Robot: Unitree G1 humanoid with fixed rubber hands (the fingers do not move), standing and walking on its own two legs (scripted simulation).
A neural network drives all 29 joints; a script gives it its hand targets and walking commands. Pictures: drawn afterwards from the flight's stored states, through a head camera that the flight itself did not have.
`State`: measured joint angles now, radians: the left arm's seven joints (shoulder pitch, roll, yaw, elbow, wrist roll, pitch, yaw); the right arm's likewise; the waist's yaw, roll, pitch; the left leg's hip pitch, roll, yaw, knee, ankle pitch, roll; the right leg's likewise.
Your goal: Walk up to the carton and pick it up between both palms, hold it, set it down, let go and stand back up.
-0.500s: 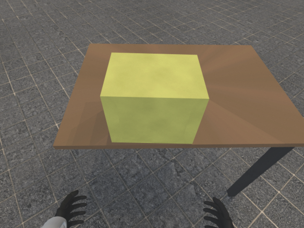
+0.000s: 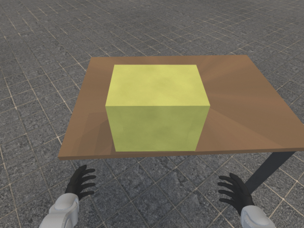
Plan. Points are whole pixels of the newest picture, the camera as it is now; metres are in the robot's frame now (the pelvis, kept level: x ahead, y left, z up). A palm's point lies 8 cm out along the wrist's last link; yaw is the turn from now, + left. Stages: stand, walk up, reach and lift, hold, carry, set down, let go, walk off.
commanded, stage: reach and lift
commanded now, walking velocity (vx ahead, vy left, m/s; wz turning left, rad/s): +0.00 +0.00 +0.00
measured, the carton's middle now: (155, 108) +0.48 +0.04 +0.04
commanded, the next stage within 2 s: none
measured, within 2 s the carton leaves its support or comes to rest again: neither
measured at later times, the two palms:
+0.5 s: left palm (74, 171) +0.25 +0.24 +0.01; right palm (248, 179) +0.26 -0.22 +0.01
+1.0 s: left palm (72, 141) +0.31 +0.25 +0.06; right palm (245, 149) +0.33 -0.21 +0.06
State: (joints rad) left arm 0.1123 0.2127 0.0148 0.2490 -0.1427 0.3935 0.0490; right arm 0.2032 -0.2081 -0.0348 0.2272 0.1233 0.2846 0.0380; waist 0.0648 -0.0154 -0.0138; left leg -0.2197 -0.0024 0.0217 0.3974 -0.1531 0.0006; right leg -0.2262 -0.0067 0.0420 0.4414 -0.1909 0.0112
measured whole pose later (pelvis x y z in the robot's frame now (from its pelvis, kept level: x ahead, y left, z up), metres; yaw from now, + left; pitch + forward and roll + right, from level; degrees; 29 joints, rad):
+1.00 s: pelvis +0.06 -0.01 +0.01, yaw +0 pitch +0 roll +0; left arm 0.07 0.29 0.12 0.10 -0.24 0.22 0.00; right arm 0.07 -0.36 0.08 0.17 0.34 0.08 -0.05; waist 0.04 -0.01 -0.05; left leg -0.09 0.02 0.02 0.30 -0.20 -0.01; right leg -0.08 0.01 0.04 0.30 -0.21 0.00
